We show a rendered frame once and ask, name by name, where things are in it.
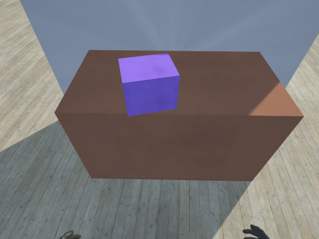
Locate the pedestal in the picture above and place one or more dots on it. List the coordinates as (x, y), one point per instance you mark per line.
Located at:
(232, 115)

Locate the carton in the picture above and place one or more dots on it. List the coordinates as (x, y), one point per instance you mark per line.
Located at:
(150, 83)

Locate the robot right hand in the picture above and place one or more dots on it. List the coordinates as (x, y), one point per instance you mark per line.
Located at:
(256, 231)

